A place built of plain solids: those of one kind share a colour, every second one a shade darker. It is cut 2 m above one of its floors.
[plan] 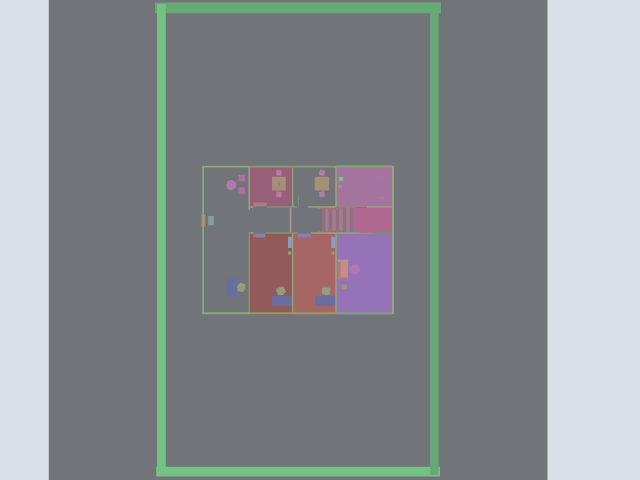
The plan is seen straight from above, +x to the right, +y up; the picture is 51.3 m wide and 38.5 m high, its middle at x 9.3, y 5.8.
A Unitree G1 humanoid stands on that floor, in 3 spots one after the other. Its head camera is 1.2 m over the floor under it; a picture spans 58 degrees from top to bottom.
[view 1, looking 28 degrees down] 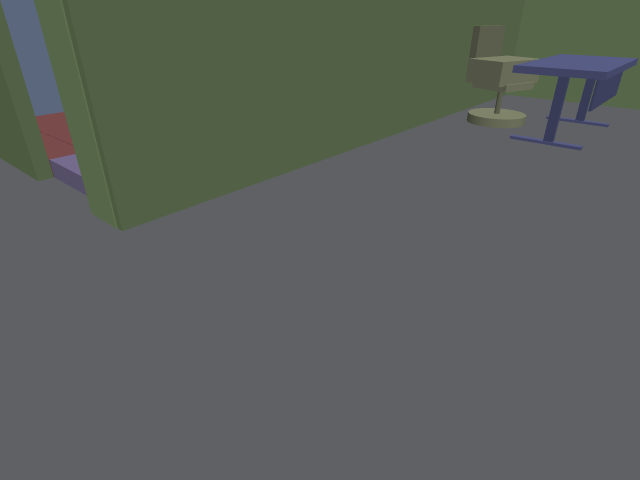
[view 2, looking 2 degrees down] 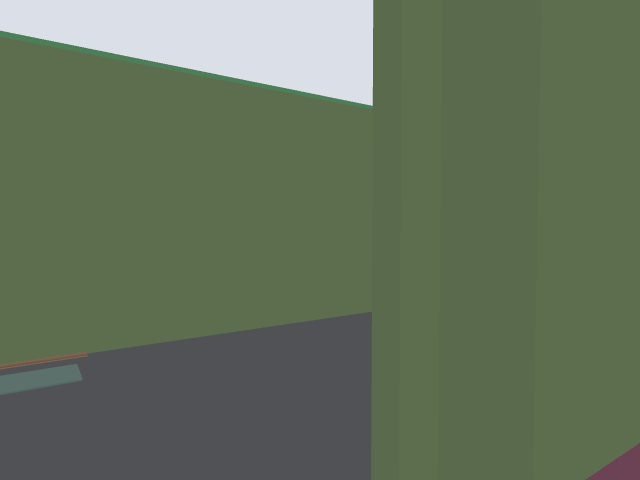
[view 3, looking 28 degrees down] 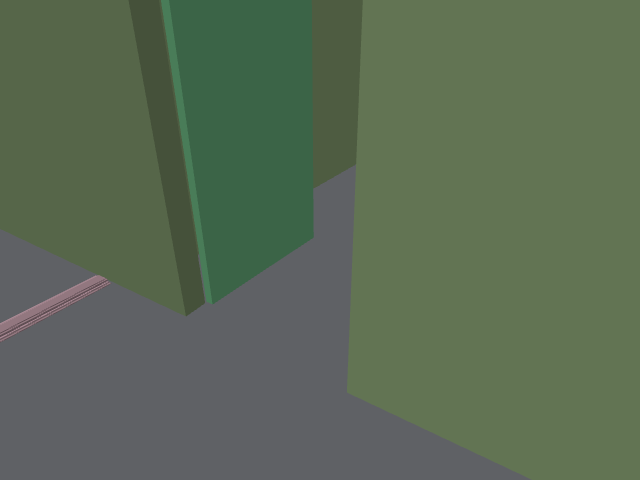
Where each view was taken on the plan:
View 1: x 1.10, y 7.40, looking -49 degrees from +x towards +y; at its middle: ground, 2.56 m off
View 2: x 4.53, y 7.40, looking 146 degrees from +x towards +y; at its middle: wall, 5.47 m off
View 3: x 8.84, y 7.40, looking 122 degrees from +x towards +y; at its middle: ground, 2.56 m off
